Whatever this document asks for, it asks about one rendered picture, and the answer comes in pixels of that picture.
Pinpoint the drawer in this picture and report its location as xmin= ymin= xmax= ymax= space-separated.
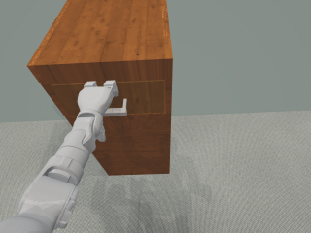
xmin=50 ymin=79 xmax=165 ymax=117

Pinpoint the cabinet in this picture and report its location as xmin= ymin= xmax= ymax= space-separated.
xmin=27 ymin=0 xmax=173 ymax=176

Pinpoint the left robot forearm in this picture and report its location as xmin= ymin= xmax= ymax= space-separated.
xmin=17 ymin=109 xmax=103 ymax=215

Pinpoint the left robot hand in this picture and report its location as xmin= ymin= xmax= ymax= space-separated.
xmin=77 ymin=80 xmax=119 ymax=142

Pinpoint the handle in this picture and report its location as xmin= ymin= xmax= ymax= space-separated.
xmin=103 ymin=98 xmax=127 ymax=117

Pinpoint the left robot upper arm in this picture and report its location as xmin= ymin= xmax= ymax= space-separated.
xmin=0 ymin=175 xmax=79 ymax=233

